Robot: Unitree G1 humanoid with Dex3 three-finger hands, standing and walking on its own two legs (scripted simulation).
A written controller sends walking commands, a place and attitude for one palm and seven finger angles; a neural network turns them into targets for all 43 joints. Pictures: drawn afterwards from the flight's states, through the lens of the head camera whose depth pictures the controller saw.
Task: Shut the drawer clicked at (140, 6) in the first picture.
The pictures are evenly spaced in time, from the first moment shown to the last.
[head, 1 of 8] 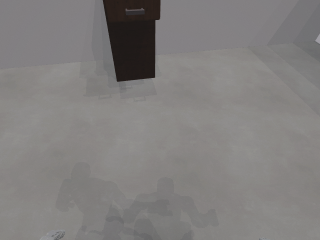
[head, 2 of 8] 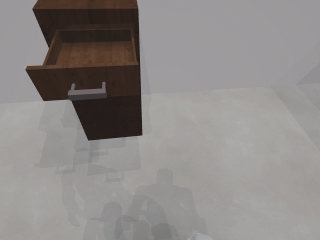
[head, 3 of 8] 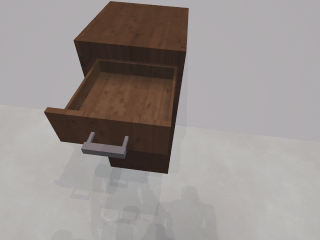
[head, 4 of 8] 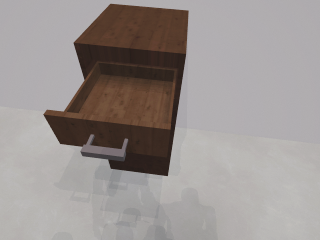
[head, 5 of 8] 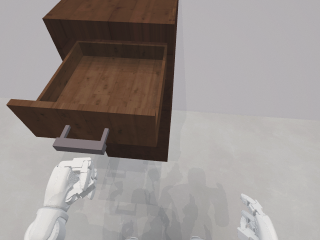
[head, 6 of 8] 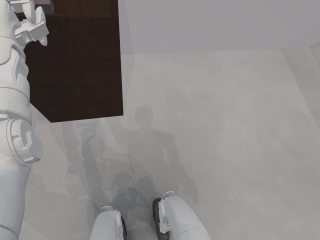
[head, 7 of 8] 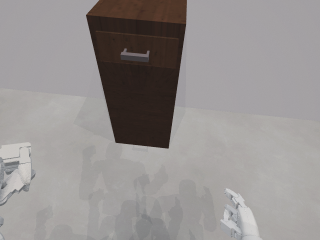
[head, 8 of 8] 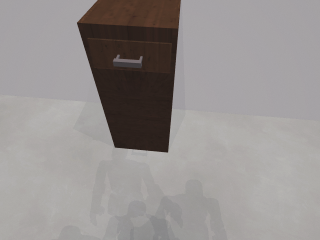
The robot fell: no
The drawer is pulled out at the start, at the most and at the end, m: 0.30 0.30 0.00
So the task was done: yes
